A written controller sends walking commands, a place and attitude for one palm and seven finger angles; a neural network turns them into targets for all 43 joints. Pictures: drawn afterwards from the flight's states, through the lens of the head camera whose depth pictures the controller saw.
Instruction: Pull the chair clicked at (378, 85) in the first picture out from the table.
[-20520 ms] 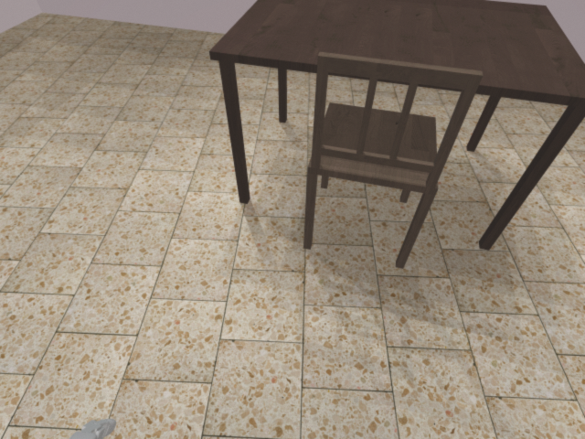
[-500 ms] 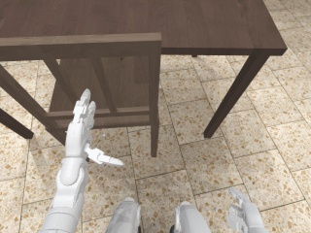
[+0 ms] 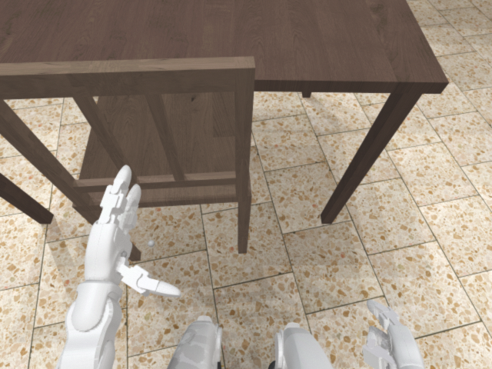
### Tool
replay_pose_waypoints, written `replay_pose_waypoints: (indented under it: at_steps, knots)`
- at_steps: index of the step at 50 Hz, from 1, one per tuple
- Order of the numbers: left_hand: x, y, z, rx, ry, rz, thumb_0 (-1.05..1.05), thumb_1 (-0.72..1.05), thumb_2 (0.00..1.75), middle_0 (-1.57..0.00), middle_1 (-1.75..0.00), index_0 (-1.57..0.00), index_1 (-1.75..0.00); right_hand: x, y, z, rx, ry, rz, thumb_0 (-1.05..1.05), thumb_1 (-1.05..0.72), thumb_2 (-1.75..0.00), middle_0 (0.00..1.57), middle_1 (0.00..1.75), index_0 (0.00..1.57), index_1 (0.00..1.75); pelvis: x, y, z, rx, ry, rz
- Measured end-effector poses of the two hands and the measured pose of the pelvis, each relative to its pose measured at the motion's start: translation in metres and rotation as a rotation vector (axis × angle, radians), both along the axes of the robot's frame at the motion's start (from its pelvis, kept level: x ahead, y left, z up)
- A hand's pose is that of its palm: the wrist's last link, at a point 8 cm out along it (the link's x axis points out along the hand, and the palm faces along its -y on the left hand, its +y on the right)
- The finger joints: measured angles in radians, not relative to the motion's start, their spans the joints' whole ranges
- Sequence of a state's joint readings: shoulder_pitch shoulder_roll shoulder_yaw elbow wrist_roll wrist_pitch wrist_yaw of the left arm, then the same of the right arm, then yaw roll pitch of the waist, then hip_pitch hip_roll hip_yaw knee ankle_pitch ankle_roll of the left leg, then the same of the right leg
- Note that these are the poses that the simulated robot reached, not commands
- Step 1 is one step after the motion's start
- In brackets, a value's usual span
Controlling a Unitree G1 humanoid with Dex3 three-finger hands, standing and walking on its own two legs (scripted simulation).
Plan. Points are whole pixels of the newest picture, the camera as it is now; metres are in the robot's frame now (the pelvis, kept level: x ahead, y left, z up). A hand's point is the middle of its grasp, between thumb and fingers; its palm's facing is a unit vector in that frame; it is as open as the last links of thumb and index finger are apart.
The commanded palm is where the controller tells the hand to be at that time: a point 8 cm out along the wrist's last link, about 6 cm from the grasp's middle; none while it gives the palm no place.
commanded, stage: aim the fingers beside a spindle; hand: left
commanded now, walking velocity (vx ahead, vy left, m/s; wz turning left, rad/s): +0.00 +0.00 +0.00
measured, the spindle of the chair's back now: (110, 144) +0.49 +0.27 +0.02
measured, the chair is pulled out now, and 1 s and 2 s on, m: -0.06 -0.06 -0.06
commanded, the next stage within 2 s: push the fingers through the gap in 0.78 s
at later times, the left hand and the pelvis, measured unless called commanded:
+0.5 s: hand (149, 248) +0.29 +0.16 +0.03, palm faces +0.01 -1.00 -0.02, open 16.9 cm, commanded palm +0.27 +0.21 +0.03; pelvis +0.00 +0.01 +0.00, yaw +0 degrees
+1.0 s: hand (152, 241) +0.30 +0.15 +0.03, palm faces +0.01 -1.00 -0.03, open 17.0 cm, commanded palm +0.28 +0.21 +0.03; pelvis +0.01 +0.01 +0.00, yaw +0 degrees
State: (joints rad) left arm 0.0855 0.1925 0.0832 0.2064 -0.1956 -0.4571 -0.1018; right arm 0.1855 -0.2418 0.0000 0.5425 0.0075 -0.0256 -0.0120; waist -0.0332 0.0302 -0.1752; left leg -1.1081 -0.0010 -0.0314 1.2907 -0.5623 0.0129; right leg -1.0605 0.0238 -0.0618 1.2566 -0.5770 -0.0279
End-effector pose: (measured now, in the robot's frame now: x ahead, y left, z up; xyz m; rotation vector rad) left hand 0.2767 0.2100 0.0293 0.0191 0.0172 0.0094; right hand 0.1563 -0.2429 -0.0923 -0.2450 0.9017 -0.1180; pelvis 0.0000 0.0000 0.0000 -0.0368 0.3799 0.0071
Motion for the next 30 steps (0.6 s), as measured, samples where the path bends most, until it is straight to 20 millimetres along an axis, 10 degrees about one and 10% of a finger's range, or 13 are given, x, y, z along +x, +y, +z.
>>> replay_pose_waypoints:
  at_steps: [30]
  knots:
    - [-0.008,0.006,0.001,0.002,0.015,0.013,-0.02,-0.50,0.30,-0.07,-0.08,-0.06,-0.08,0.011,0.022,0.004,0.015,-0.029,0.031,0.01,-0.91,-0.90,0.21,0.30,0.21,0.30,0.003,0.010,0.000,-0.013,0.006,0.004]
